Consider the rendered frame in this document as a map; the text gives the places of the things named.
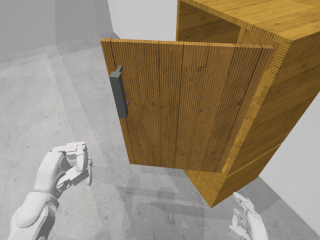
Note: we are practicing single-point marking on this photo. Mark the robot left forearm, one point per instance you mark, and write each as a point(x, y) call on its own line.
point(35, 218)

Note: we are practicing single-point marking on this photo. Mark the cupboard door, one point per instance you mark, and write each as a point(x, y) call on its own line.
point(187, 100)

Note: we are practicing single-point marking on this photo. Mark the robot left hand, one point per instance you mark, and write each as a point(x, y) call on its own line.
point(56, 173)

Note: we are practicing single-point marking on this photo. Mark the handle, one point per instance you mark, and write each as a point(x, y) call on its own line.
point(117, 86)

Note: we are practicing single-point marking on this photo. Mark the robot right hand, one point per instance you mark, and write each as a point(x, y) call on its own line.
point(252, 225)

